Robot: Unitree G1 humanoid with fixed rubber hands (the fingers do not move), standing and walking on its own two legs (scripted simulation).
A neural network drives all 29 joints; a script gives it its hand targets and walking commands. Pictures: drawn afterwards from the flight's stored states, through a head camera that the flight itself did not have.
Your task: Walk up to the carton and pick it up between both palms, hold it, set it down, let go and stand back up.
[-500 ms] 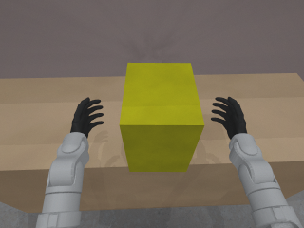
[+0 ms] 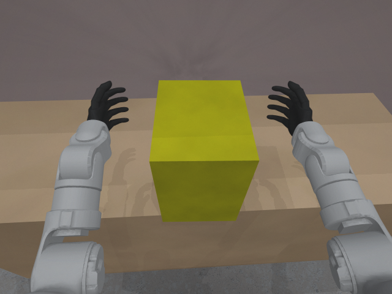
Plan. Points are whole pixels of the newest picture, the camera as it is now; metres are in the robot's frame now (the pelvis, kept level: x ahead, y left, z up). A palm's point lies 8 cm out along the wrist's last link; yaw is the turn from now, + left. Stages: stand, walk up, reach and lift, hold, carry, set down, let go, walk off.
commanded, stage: reach and lift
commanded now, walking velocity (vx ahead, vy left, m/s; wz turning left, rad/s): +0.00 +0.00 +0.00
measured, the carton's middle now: (199, 154) +0.42 -0.03 -0.01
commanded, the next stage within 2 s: none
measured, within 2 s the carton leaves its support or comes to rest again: neither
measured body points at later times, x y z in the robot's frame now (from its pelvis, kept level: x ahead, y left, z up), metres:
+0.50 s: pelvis +0.00 +0.00 +0.00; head +0.02 +0.02 +0.45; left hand +0.43 +0.17 +0.10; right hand +0.42 -0.20 +0.10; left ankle -0.01 +0.13 -0.75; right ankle +0.01 -0.11 -0.75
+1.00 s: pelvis -0.02 +0.00 -0.02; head +0.04 +0.01 +0.42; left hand +0.42 +0.16 +0.03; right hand +0.41 -0.19 +0.03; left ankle -0.01 +0.13 -0.75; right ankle +0.01 -0.11 -0.75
